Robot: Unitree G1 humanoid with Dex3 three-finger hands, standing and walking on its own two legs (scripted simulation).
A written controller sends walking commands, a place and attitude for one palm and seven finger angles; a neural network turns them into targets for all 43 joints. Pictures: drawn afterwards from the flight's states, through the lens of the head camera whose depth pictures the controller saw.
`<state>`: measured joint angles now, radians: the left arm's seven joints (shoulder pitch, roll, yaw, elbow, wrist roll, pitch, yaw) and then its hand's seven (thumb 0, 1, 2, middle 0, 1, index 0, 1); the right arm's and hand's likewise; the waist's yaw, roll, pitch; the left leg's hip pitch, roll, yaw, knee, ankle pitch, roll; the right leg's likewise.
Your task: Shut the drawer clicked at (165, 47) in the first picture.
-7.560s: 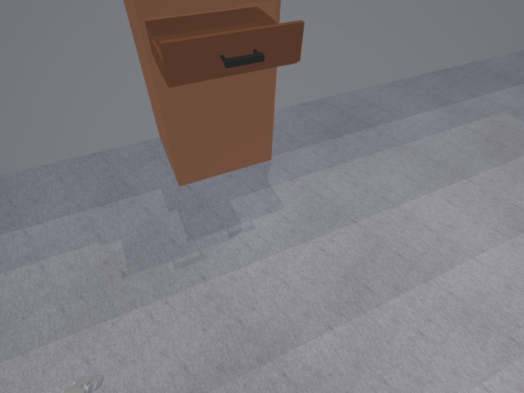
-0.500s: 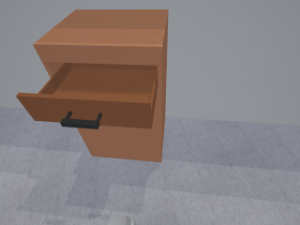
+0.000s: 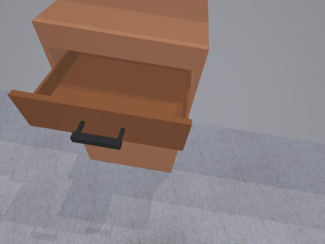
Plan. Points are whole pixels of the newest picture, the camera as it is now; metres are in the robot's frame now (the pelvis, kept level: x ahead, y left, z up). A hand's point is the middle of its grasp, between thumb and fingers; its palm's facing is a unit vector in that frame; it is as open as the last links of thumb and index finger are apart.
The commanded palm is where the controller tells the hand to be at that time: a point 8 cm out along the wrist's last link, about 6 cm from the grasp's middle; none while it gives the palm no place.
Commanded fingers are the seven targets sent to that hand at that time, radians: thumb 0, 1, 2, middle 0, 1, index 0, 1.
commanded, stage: come to a stop and stand still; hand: left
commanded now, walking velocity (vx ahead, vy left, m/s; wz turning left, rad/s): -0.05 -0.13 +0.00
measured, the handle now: (99, 134) +0.38 +0.22 -0.01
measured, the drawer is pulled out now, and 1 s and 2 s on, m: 0.23 0.23 0.23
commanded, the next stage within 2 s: look again from close up in 1.06 s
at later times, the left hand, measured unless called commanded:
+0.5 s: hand out of the picture -0.01 +0.11 -0.15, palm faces +0.03 -0.96 -0.26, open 7.3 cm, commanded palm none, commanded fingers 0.00 0.90 0.90 -0.20 -0.30 -0.20 -0.30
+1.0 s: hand out of the picture -0.01 +0.16 -0.18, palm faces +0.08 -0.97 -0.23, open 7.4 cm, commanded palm none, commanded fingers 0.00 0.90 0.90 -0.20 -0.30 -0.20 -0.30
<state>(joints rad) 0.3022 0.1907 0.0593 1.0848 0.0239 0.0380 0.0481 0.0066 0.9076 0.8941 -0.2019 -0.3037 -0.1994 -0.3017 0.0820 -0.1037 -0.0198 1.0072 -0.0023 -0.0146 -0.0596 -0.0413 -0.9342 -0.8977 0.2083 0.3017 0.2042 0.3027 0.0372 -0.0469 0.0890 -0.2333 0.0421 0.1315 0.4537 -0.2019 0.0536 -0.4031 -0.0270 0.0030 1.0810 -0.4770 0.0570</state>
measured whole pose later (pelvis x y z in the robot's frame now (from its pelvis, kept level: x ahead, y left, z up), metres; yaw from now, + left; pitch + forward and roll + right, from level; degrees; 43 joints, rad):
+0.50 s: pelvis -0.02 -0.07 +0.01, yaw -1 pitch +0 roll +2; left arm 0.30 0.13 0.02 1.05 0.02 0.00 0.03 0.01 0.93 0.89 -0.21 -0.30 -0.20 -0.30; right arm 0.33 -0.20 -0.05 1.10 -0.02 0.06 0.00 0.00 -0.91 -0.90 0.20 0.30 0.20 0.30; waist -0.01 0.05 0.00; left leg -0.37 0.02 0.04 0.76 -0.33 -0.04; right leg -0.11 -0.06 -0.02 0.38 -0.27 0.00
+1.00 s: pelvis -0.02 -0.02 -0.01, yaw +0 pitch -1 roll +2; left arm 0.25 0.17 0.03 1.08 0.02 0.03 0.04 0.01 0.91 0.89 -0.20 -0.30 -0.20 -0.30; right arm 0.13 -0.14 -0.01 1.03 -0.01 0.01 -0.03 0.00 -0.90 -0.90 0.20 0.30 0.20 0.30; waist 0.04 -0.04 0.05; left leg -0.18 -0.04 0.10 0.47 -0.27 0.03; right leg -0.24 -0.07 -0.04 0.66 -0.40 0.03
